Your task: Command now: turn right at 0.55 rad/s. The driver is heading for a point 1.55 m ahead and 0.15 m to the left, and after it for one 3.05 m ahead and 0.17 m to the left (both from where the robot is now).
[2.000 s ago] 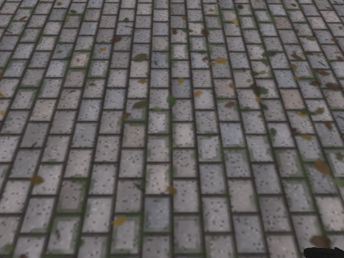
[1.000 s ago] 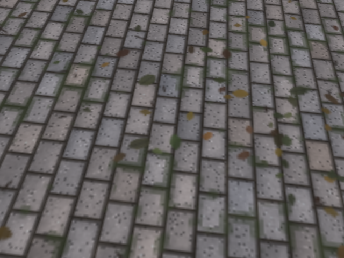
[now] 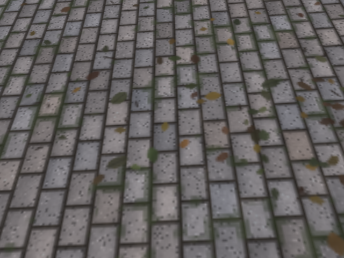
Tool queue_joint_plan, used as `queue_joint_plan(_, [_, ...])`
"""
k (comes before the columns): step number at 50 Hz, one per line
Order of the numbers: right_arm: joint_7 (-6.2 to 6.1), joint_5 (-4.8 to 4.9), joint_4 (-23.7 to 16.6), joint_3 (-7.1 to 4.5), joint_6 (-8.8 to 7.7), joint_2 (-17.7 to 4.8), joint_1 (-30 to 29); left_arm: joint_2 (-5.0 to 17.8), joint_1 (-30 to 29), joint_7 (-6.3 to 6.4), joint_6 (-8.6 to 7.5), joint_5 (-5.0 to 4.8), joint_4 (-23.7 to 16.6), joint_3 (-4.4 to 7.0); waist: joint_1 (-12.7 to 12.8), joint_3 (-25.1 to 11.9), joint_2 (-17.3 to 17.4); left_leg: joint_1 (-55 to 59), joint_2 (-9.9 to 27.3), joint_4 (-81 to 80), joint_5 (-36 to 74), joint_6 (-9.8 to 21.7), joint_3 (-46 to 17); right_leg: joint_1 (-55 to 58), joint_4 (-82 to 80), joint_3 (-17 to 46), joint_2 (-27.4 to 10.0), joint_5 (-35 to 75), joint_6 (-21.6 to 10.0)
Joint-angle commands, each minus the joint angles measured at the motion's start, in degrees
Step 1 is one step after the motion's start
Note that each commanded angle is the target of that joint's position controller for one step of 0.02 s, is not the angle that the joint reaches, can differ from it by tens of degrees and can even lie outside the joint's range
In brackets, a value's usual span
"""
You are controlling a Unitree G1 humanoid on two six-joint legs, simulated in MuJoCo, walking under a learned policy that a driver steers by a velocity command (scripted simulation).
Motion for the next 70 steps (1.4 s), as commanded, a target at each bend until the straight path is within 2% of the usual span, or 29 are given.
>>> queue_joint_plan(1, [-1.3,-0.3,-4.8,-1.77,-0.78,-6.8,-3.1,10.8,-0.6,1.03,-2.06,-0.69,-4.5,2.65,1.0,-6.6,-6.8,-15.0,-0.6,10.1,4.4,0.6,-4.6,14.1,-18.4,24.9,-16.3,20.0,-10.2])
queue_joint_plan(7, [-0.49,-0.03,-3.9,-1.15,-1.14,-4.2,-2.3,8.8,-0.4,3.24,-1.18,-1.19,-4.9,1.7,0.2,-8.2,-8.0,-10.3,-3.2,1.4,13.6,-1.0,-4.7,13.9,-19.0,21.5,-11.6,19.2,-8.7])
queue_joint_plan(13, [0.39,0.34,-3.2,-0.33,-1.48,-3.6,-3.1,7.5,-0.9,3.25,-0.51,-0.29,-4.7,1.14,1.6,-7.1,-10.1,-2.4,-1.9,-12.0,13.3,-1.5,-3.8,11.0,-19.5,21.9,-11.2,10.2,-9.1])
queue_joint_plan(15, [1.13,0.39,-2.5,0.28,-1.89,-2.9,-1.9,5.4,-0.5,2.7,-0.69,0.04,-3.8,0.14,2.2,-7.7,-10.6,3.1,-1.3,-17.2,13.3,-0.8,-1.9,8.6,-21.6,21.7,-10.5,-2.8,-9.2])
queue_joint_plan(18, [2.05,1.41,-2.7,0.52,-3.02,-4.1,-2.5,8.3,1.4,2.03,-0.88,-0.09,-2.1,0.56,3.5,-3.4,-11.4,5.1,-2.9,-21.4,10.0,1.8,1.0,6.7,-24.1,24.7,-12.0,-15.7,-9.7])
queue_joint_plan(21, [2.77,1.71,-0.6,1.15,-4.8,-2.9,1.4,7.9,0.7,2.02,-1.6,-0.91,-1.2,0.19,0.9,-1.8,-8.2,12.4,-4.0,-33.1,13.8,6.3,2.3,4.3,-22.0,22.7,-11.0,-18.7,-7.8])
queue_joint_plan(23, [2.67,1.28,1.5,1.01,-5.79,-4.6,8.6,3.9,-2.6,1.9,-2.82,-0.44,-2.4,-1.03,-1.8,-2.8,-2.9,21.7,3.0,-38.2,11.0,10.8,-8.5,-3.2,-10.2,15.2,-6.2,-11.9,-3.9])
queue_joint_plan(24, [2.76,1.06,2.9,-0.63,-5.93,-10.7,12.6,2.1,-4.1,1.74,-4.13,-0.32,-4.6,-1.18,-1.2,-2.1,8.9,25.5,11.0,-44.4,1.3,17.2,-25.3,-12.6,2.7,1.9,2.7,-8.1,0.6])
queue_joint_plan(25, [3.16,0.5,2.7,-1.12,-6.1,-11.4,14.1,5.8,-7.8,1.89,-5.59,-1.32,-5.8,-0.17,-4.0,2.7,10.7,26.0,17.3,-49.8,-0.2,22.2,-38.4,-21.6,9.7,1.8,2.1,-13.6,2.1])
queue_joint_plan(27, [2.75,0.65,2.3,-0.23,-6.65,-8.2,13.8,6.6,-8.0,1.08,-7.11,-2.34,-5.1,0.49,-3.3,3.2,6.4,29.8,14.9,-49.3,2.3,20.7,-34.2,-27.1,16.8,4.9,-1.4,-9.0,2.5])
queue_joint_plan(30, [1.78,1.46,2.0,0.14,-5.6,-6.6,14.9,4.7,-10.3,-0.18,-8.2,-0.93,-5.3,0.31,-3.8,0.9,4.5,32.1,9.4,-48.8,16.9,17.4,-24.4,-26.1,11.8,3.1,-2.4,1.1,4.2])
queue_joint_plan(34, [0.88,1.39,1.0,-0.25,-4.01,-7.4,14.6,0.7,-13.8,-1.22,-8.37,-1.18,-5.6,-0.9,-4.6,0.5,6.0,21.0,4.5,-47.9,24.2,15.5,-16.5,-11.8,-1.3,-0.1,0.5,10.0,6.6])
queue_joint_plan(39, [0.98,2.26,0.1,-1.21,-3.77,-9.6,14.0,5.2,-10.7,-0.59,-8.38,-2.53,-5.3,0.85,-1.5,0.0,7.6,14.8,7.0,-44.9,23.9,12.9,-20.9,2.9,-9.0,1.9,0.2,13.6,5.6])
queue_joint_plan(41, [1.26,1.76,-0.8,-0.61,-3.97,-7.4,12.8,8.0,-1.6,0.48,-8.44,-2.29,-3.2,2.48,3.6,-4.8,6.5,12.2,3.2,-34.2,32.1,10.0,-18.6,16.1,-12.1,1.8,-0.9,12.6,2.9])
queue_joint_plan(42, [1.53,0.61,-2.2,0.56,-4.07,-3.8,12.4,11.1,7.9,1.15,-8.44,-1.52,-2.2,3.45,7.7,-13.1,1.2,6.0,-0.5,-18.2,26.2,7.9,-15.0,29.9,-11.9,10.0,-9.5,7.4,-0.6])
queue_joint_plan(43, [1.2,1.98,-4.7,2.31,-4.71,2.2,18.4,16.4,13.1,0.93,-7.7,0.13,-0.5,4.23,5.0,-22.2,-19.9,-10.5,-8.2,1.8,0.8,4.7,-8.5,44.4,-19.3,37.8,-24.2,-9.1,-8.9])
queue_joint_plan(44, [1.11,3.48,-3.4,1.13,-4.86,-3.6,19.2,11.5,11.2,0.5,-7.69,-0.03,-0.6,3.05,4.3,-17.6,-19.0,-17.3,-4.3,11.4,-0.3,4.2,-9.6,39.7,-24.4,45.7,-25.6,-18.3,-10.1])
queue_joint_plan(45, [1.35,3.43,-3.4,0.16,-4.68,-7.0,14.2,7.7,7.9,0.76,-7.53,-0.61,-0.8,2.0,4.5,-9.6,-13.3,-19.6,-1.7,13.8,5.0,4.5,-8.3,33.0,-24.3,36.5,-23.8,-15.4,-8.5])
queue_joint_plan(46, [1.44,2.62,-3.4,0.17,-4.46,-6.9,11.2,6.1,5.7,0.9,-7.33,-0.63,-0.5,1.51,3.8,-5.6,-8.4,-17.9,0.5,13.0,9.2,4.6,-6.7,26.9,-24.1,27.5,-21.1,-6.0,-7.4])
queue_joint_plan(49, [2.45,2.22,-4.2,0.25,-3.84,-4.3,8.5,3.6,2.6,1.2,-7.54,0.12,0.9,0.86,1.4,-1.9,-9.0,-13.5,3.5,8.8,15.0,4.7,-5.8,17.7,-27.5,14.0,-16.4,8.0,-6.3])
queue_joint_plan(55, [3.75,1.42,-7.2,1.6,-3.42,-1.7,1.8,6.6,2.3,1.29,-8.25,-0.65,3.8,1.83,1.3,0.8,-5.5,-15.8,4.0,-5.3,25.5,3.2,-3.9,16.5,-30.9,1.9,-16.6,19.6,-7.6])
queue_joint_plan(61, [5.61,1.6,-10.7,2.49,-4.51,-1.0,-8.7,9.7,8.0,1.12,-7.1,-2.26,7.6,2.32,4.3,3.3,-3.8,-10.1,1.0,-22.2,31.1,6.4,0.9,20.4,-30.6,-4.8,-17.1,24.2,-5.6])
queue_joint_plan(64, [5.75,0.98,-11.3,1.03,-4.57,-4.1,-6.4,12.0,9.5,1.18,-5.85,-2.89,9.1,2.63,0.7,-0.5,-6.0,-1.7,-3.5,-26.0,23.7,9.6,4.2,25.4,-21.3,-6.3,-18.1,48.0,-4.5])
queue_joint_plan(65, [5.42,0.91,-9.7,-0.27,-4.4,-6.2,0.7,12.1,9.2,1.34,-5.29,-2.96,9.5,2.32,-4.1,-4.9,-6.2,9.0,-5.5,-28.7,24.8,11.2,5.6,23.7,-12.1,-7.8,-16.9,55.2,-3.3])
queue_joint_plan(66, [4.57,0.92,-7.3,-1.82,-4.04,-9.2,9.7,10.6,9.7,1.63,-5.29,-2.63,9.5,1.38,-8.7,-10.0,-5.8,24.5,-4.8,-28.6,27.7,12.7,3.7,15.4,0.0,-8.7,-14.6,51.0,-1.5])
queue_joint_plan(67, [3.42,-0.29,-5.9,-2.97,-3.68,-14.7,17.2,4.6,12.1,1.35,-5.77,-1.28,7.4,-0.7,-8.9,-19.0,5.0,46.0,10.6,-28.5,24.5,18.3,-17.7,-4.6,22.6,-9.0,-8.1,20.5,1.8])
queue_joint_plan(68, [3.44,-0.25,-6.9,-2.11,-4.08,-14.2,16.7,3.2,15.0,0.88,-6.85,-1.99,8.0,-1.62,-6.7,-29.5,10.3,50.4,21.5,-37.7,19.7,24.7,-41.9,-13.0,37.3,2.6,-0.2,-14.6,3.1])
queue_joint_plan(69, [3.95,-0.21,-6.8,-0.85,-4.56,-9.9,14.2,9.6,9.3,0.52,-7.29,-3.94,6.9,0.35,-8.5,-22.7,4.2,44.4,19.6,-40.0,18.1,21.7,-35.3,-17.8,40.3,7.8,-2.9,-12.6,2.8])
queue_joint_plan(70, [4.0,-0.02,-5.9,-0.33,-4.95,-8.4,11.8,8.9,5.5,0.44,-7.43,-4.59,5.3,0.22,-6.6,-13.4,4.2,35.9,17.0,-40.9,20.9,19.5,-24.7,-19.9,37.9,5.8,-5.7,-8.5,2.4])
Next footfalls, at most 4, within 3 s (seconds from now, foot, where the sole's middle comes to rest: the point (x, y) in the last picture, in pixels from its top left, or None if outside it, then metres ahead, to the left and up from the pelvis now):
0.46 left None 0.05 0.12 -0.76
0.84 right None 0.32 -0.14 -0.76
1.32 left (140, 231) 0.55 0.21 -0.76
1.80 right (178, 170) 0.82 0.06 -0.76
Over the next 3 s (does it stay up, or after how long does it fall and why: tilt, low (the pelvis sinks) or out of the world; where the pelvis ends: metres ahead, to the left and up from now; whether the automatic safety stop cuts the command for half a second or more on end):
stays up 1.00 0.06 0.02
